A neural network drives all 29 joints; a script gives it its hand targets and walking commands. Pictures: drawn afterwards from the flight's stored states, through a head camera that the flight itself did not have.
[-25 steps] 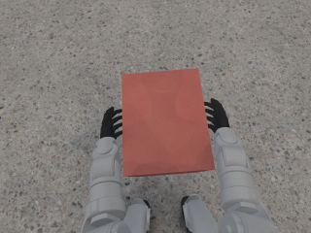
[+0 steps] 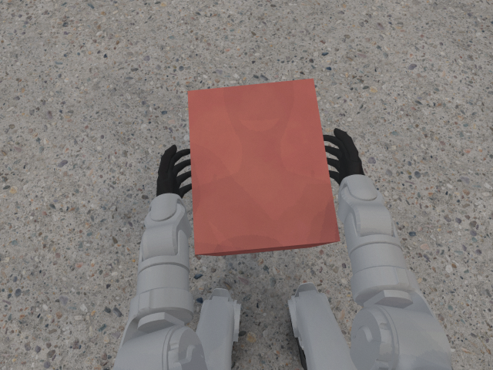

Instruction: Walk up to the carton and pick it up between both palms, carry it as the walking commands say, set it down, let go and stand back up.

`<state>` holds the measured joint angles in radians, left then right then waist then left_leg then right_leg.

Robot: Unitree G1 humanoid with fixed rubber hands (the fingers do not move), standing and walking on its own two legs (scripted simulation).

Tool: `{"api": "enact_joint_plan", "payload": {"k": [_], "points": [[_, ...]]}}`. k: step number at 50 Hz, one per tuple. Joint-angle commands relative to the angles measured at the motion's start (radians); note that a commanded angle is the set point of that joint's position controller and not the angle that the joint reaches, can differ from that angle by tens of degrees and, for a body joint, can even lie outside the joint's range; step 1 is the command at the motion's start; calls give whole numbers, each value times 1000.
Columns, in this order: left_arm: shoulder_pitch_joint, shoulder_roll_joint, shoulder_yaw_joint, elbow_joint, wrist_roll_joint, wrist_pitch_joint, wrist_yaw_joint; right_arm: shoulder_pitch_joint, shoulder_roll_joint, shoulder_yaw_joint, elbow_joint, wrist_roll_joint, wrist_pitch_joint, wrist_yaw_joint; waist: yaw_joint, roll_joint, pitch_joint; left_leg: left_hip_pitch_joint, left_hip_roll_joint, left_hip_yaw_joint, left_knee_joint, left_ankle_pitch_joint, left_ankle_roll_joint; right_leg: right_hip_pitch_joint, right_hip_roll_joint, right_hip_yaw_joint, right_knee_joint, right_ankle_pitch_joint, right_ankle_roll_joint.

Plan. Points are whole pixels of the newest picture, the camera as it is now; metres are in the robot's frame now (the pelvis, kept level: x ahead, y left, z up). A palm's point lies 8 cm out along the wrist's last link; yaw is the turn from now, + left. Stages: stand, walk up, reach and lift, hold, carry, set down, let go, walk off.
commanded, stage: set down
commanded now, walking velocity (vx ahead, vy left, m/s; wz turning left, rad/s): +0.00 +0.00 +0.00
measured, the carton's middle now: (258, 181) +0.45 +0.00 -0.14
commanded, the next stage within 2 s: none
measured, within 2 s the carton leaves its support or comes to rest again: neither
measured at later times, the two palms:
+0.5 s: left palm (185, 195) +0.43 +0.14 -0.15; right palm (335, 179) +0.44 -0.15 -0.15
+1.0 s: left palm (195, 197) +0.45 +0.14 -0.24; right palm (324, 181) +0.47 -0.15 -0.24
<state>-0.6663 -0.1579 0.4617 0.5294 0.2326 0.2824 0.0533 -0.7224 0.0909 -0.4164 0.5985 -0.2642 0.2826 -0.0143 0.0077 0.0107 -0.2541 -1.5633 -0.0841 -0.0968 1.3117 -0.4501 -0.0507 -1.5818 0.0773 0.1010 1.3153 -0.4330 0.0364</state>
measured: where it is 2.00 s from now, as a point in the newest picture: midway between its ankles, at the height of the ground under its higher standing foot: (265, 351)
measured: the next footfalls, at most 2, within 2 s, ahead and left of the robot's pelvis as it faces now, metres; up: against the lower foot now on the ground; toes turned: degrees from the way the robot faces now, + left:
none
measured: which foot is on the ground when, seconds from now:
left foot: down 0.00-1.00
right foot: down 0.00-1.00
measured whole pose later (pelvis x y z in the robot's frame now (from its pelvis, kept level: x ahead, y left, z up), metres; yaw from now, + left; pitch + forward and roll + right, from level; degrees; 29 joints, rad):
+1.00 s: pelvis -0.04 +0.00 -0.14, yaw +1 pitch +46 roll +2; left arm -1.07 -0.03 0.51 0.69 0.17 0.28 0.10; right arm -1.14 -0.08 -0.40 0.79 -0.22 0.28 -0.05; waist 0.02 0.01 -0.08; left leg -2.07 -0.14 -0.10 1.80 -0.53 -0.10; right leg -2.10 0.14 0.11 1.81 -0.50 0.07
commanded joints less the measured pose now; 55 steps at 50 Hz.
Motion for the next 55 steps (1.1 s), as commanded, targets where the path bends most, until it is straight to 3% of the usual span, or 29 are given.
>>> {"api": "enact_joint_plan", "payload": {"k": [1, 23, 55], "points": [[-616, -936, -603, 78, -126, -17, -228, -525, 963, 551, 105, 121, -9, 221, -7, -29, -783, 356, -93, 113, -76, 246, 3, 475, 81, -98, -82, 265, -5], [-867, -888, -527, 137, -146, -19, -178, -761, 887, 490, 172, 140, -14, 200, -8, -30, -856, 188, -113, 154, 137, 177, -14, 273, 96, -143, 132, 184, -7], [-1147, -761, -462, 173, -184, -35, -166, -1019, 785, 449, 234, 167, -21, 171, 7, -56, -904, -39, -107, 204, 404, 157, -21, 107, 94, -170, 373, 182, -2]]}}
